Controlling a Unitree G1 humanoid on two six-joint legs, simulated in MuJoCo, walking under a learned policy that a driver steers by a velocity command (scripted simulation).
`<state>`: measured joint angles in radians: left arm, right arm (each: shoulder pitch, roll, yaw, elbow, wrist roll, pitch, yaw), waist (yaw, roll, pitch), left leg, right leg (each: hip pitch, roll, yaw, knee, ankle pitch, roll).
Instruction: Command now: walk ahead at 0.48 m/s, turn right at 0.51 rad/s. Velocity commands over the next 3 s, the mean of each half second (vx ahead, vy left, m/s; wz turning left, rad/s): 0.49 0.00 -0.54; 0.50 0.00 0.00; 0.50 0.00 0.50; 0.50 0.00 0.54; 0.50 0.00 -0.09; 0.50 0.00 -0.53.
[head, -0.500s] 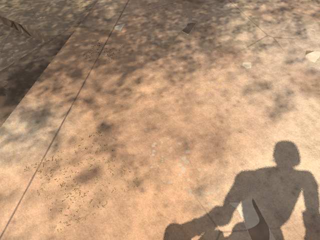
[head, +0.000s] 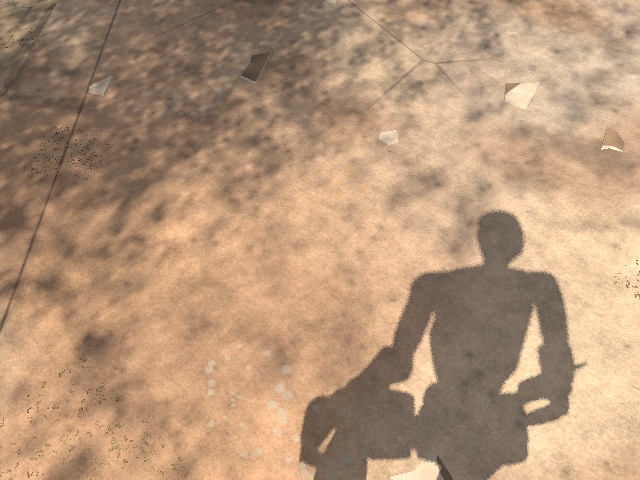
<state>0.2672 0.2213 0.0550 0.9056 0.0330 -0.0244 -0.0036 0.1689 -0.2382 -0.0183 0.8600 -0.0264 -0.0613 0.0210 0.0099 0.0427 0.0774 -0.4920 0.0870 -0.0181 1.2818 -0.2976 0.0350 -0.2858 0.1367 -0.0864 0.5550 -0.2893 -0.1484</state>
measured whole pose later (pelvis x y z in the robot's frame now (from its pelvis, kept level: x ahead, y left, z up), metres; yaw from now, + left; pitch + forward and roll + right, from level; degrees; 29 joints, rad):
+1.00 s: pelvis +0.56 -0.13 +0.02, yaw -14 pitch +1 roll +1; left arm 0.26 0.22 0.03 0.81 0.03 -0.09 0.00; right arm 0.32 -0.26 -0.06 0.88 -0.02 -0.03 0.03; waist -0.01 0.04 0.02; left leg -0.49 0.05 -0.01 1.11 -0.30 0.05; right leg -0.21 0.01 -0.14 0.39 -0.20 -0.07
